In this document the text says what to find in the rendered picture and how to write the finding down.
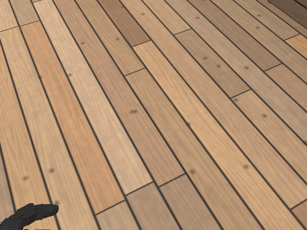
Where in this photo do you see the robot left hand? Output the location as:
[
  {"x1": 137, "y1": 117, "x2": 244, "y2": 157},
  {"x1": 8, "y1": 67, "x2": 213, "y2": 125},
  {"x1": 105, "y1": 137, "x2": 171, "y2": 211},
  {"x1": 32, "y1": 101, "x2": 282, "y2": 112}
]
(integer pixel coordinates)
[{"x1": 0, "y1": 203, "x2": 59, "y2": 230}]

